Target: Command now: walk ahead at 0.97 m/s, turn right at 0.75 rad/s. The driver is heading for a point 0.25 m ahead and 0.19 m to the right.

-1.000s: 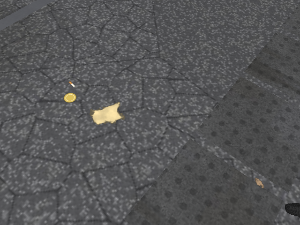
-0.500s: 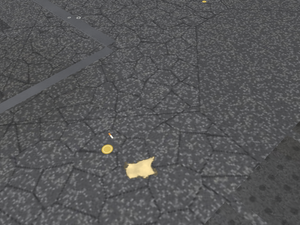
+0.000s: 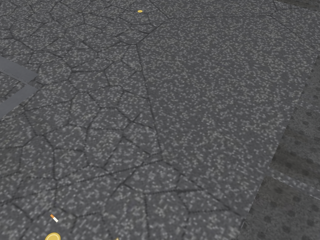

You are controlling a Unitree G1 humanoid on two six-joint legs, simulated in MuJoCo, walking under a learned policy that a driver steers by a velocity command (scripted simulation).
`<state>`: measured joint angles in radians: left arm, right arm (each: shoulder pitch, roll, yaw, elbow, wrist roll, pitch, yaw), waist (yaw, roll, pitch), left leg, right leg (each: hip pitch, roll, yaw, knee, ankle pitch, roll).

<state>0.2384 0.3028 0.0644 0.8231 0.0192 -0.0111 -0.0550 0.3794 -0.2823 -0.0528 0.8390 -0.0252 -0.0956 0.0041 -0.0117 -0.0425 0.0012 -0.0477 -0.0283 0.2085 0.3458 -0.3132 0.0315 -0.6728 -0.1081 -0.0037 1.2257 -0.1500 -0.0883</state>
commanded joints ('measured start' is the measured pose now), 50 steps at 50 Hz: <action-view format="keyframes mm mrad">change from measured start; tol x64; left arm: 1 -84 -27 -20 -93 -4 8 -20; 50 -66 38 -12 90 -4 7 85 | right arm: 1 -52 -23 2 -32 0 -36 4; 50 -307 -34 -4 -1 11 71 -35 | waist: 1 36 118 153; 50 -5 -5 -7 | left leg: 1 -111 213 -41 -261 286 14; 9 52 246 71 183 1427 -24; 13 -615 -27 -350 1379 -331 -48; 35 109 306 -466 197 1154 215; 50 -126 71 -255 112 127 -5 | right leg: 1 -109 -25 -13 -64 142 2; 13 1236 -257 647 -675 809 -406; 20 306 -58 198 -963 673 -226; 33 544 10 124 -683 454 -50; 38 236 112 102 -288 -545 124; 50 281 44 92 -846 -252 57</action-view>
